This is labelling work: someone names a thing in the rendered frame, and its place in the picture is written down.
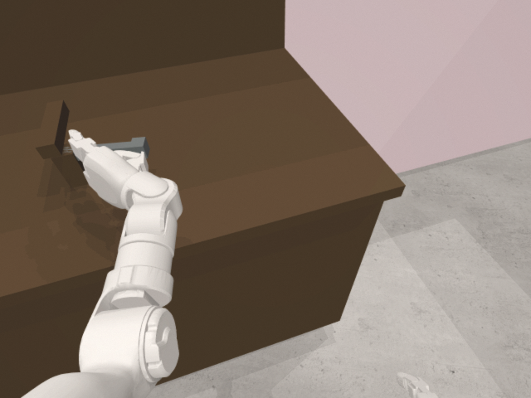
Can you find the left robot forearm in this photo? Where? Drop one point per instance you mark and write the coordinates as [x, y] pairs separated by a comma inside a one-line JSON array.
[[142, 271]]

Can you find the robot left hand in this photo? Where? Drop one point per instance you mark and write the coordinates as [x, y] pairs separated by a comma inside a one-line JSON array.
[[106, 170]]

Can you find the robot left upper arm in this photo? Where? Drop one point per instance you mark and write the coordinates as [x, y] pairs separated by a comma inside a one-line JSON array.
[[124, 353]]

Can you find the tap lever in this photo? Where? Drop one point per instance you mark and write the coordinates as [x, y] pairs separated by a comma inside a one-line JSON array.
[[136, 145]]

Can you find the counter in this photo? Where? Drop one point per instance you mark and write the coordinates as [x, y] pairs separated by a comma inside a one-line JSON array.
[[280, 192]]

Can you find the robot right hand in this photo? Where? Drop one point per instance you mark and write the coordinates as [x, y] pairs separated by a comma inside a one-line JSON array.
[[416, 387]]

